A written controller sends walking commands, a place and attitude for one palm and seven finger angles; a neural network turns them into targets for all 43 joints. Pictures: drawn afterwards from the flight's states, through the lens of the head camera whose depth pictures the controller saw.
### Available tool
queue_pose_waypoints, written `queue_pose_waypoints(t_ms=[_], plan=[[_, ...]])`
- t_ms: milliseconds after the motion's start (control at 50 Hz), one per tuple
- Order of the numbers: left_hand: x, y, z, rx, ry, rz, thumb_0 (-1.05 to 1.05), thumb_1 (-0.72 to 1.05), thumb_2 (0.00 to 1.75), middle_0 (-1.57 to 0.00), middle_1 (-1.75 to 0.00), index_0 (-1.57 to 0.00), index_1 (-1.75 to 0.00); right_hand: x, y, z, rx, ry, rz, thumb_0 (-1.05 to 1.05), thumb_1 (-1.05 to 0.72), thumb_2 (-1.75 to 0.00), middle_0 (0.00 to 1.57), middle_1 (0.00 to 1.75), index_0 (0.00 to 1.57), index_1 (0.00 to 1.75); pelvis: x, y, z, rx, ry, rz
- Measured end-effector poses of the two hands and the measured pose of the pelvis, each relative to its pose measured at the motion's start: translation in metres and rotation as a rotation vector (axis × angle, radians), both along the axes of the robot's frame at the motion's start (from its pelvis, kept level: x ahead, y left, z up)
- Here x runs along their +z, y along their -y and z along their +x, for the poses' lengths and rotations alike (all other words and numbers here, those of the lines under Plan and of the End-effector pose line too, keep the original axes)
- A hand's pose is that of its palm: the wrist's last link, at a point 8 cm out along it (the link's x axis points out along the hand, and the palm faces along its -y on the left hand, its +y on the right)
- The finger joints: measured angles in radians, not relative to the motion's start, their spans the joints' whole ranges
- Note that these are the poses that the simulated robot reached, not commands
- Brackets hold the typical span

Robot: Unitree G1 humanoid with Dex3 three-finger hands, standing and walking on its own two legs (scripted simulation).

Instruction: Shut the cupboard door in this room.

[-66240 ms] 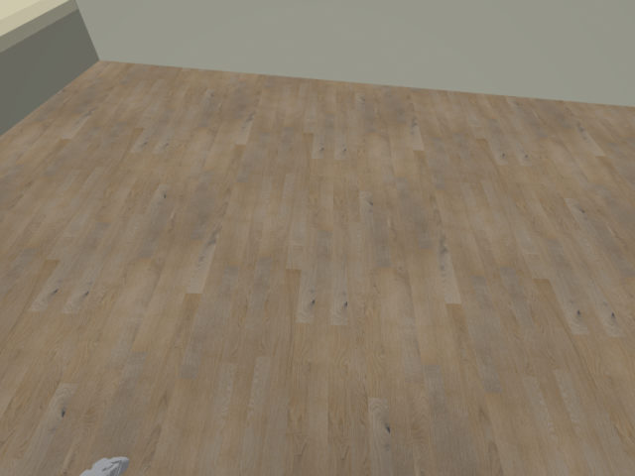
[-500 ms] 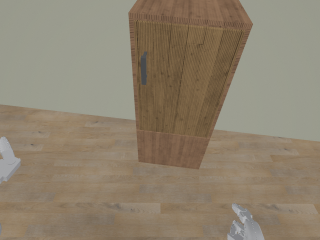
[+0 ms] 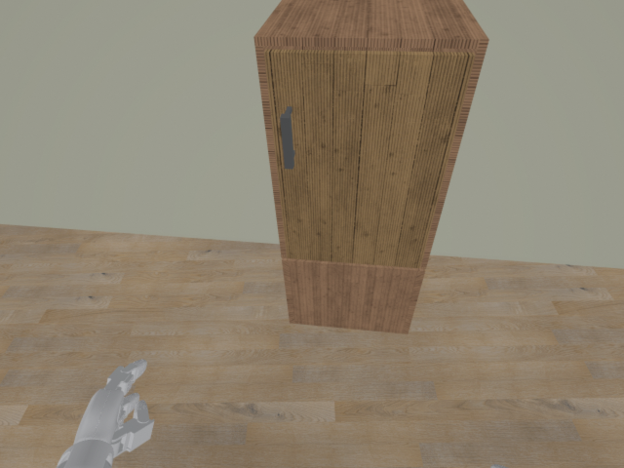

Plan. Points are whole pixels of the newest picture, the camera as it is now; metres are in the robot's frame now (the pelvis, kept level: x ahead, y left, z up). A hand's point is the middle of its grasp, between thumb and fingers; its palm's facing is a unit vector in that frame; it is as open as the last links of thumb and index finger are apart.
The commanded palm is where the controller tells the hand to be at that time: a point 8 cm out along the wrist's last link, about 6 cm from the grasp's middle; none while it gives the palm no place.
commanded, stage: let the arm hang, fingers relaxed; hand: left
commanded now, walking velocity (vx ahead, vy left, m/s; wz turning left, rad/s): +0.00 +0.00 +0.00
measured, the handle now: (289, 138) +0.76 +0.07 +0.06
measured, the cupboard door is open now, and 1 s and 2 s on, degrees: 0 0 0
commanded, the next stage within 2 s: look to check the result in 0.94 s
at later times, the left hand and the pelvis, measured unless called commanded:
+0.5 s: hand out of the picture -0.09 +0.17 -0.14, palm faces +0.01 -0.97 -0.23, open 7.3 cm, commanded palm none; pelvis +0.01 -0.01 +0.02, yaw -1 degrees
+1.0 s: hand out of the picture +0.01 +0.13 -0.16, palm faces +0.02 -0.99 -0.15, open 7.4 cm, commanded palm none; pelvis +0.03 -0.02 +0.02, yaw -1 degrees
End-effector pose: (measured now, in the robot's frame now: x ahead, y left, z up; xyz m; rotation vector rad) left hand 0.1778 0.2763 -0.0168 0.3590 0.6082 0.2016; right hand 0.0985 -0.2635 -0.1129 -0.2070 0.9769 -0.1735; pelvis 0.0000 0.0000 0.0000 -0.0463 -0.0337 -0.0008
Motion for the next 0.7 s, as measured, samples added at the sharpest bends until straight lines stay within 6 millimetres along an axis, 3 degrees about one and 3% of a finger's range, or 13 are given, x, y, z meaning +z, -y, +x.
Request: queue_pose_waypoints(t_ms=[60,100,120,200,260,340,400,460,520,700], plan=[[-0.078,0.037,-0.038,-0.002,-0.297,-0.149,0.01,0.90,0.90,-0.20,-0.30,-0.19,-0.29,-0.006,0.000,-0.029,-0.044,-0.104,-0.019,0.01,-0.90,-0.90,0.21,0.30,0.21,0.30,-0.004,-0.001,0.004,0.002,0.013,0.007],[-0.110,0.063,-0.071,-0.008,-0.466,-0.241,0.01,0.91,0.90,-0.20,-0.30,-0.20,-0.29,-0.005,-0.005,-0.052,-0.057,-0.185,-0.026,0.01,-0.90,-0.90,0.20,0.30,0.20,0.30,-0.002,-0.001,0.005,-0.004,0.015,0.017],[-0.118,0.067,-0.085,0.038,-0.508,-0.274,0.00,0.93,0.90,-0.20,-0.30,-0.20,-0.30,-0.004,-0.008,-0.063,-0.060,-0.229,-0.028,0.01,-0.90,-0.90,0.20,0.30,0.20,0.30,0.000,-0.001,0.005,-0.004,0.009,0.019],[-0.122,0.051,-0.135,0.130,-0.643,-0.263,-0.03,1.02,0.90,-0.21,-0.30,-0.21,-0.30,-0.001,-0.020,-0.101,-0.065,-0.394,-0.005,0.01,-0.90,-0.90,0.20,0.30,0.20,0.30,0.010,0.003,0.004,-0.009,-0.023,0.031],[-0.115,0.042,-0.178,0.169,-0.766,-0.232,-0.03,1.00,0.90,-0.21,-0.30,-0.21,-0.30,-0.003,-0.027,-0.117,-0.081,-0.461,0.029,0.01,-0.90,-0.90,0.20,0.30,0.20,0.30,0.016,0.005,0.004,-0.010,-0.035,0.034],[-0.101,0.038,-0.229,0.222,-0.900,-0.196,-0.01,0.96,0.90,-0.20,-0.30,-0.20,-0.30,-0.009,-0.034,-0.119,-0.096,-0.479,0.072,0.01,-0.90,-0.90,0.21,0.30,0.21,0.30,0.020,0.006,0.007,-0.014,-0.029,0.031],[-0.094,0.041,-0.254,0.246,-0.968,-0.183,-0.01,0.94,0.90,-0.20,-0.30,-0.20,-0.30,-0.014,-0.037,-0.113,-0.103,-0.461,0.096,0.01,-0.90,-0.90,0.21,0.30,0.21,0.30,0.021,0.007,0.010,-0.021,-0.017,0.031],[-0.092,0.048,-0.265,0.255,-0.995,-0.188,0.00,0.92,0.90,-0.20,-0.30,-0.20,-0.30,-0.018,-0.040,-0.105,-0.101,-0.437,0.114,0.00,-0.90,-0.90,0.20,0.30,0.21,0.30,0.021,0.008,0.012,-0.024,-0.007,0.033],[-0.095,0.060,-0.262,0.250,-0.987,-0.209,0.00,0.92,0.90,-0.20,-0.30,-0.20,-0.30,-0.020,-0.040,-0.099,-0.097,-0.428,0.115,0.01,-0.91,-0.90,0.21,0.30,0.21,0.30,0.021,0.009,0.014,-0.024,-0.002,0.035],[-0.112,0.099,-0.213,0.184,-0.868,-0.300,0.00,0.91,0.90,-0.20,-0.30,-0.20,-0.30,-0.017,-0.038,-0.095,-0.102,-0.420,0.107,0.01,-0.91,-0.90,0.20,0.30,0.20,0.30,0.021,0.014,0.020,-0.021,0.002,0.042]])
